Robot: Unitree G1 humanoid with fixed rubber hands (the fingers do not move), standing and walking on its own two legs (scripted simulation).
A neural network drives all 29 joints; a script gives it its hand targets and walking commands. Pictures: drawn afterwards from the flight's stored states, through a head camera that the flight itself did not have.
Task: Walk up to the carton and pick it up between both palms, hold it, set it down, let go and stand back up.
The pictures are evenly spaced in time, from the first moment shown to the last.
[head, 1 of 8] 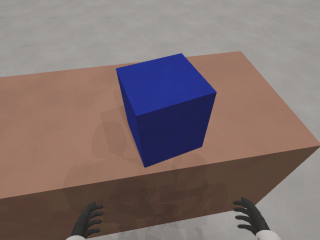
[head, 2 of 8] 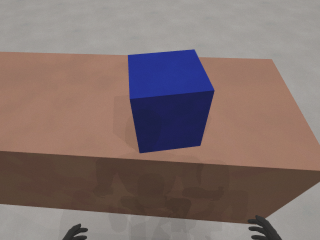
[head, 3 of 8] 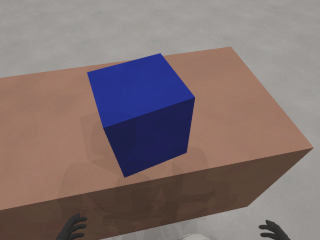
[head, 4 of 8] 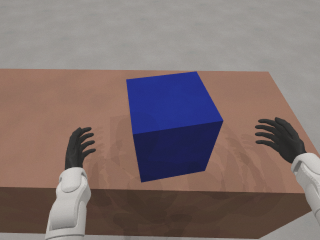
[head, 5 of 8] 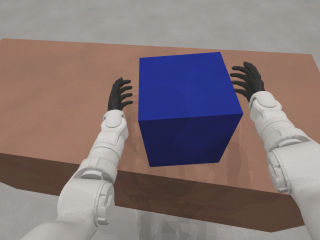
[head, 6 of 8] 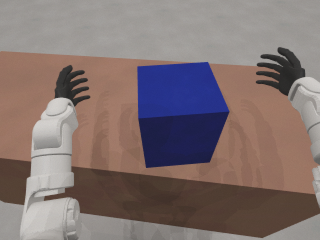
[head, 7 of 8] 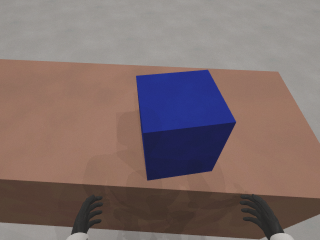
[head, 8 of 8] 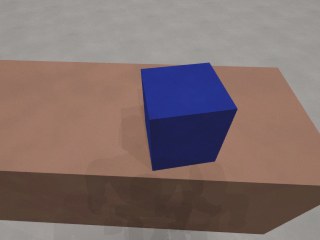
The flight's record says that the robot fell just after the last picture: no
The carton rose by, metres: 0.00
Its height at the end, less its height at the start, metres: +0.00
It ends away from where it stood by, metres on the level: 0.00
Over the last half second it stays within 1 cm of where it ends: yes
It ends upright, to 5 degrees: yes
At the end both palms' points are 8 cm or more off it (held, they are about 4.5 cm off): yes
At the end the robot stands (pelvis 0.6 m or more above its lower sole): yes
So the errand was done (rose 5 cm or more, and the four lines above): no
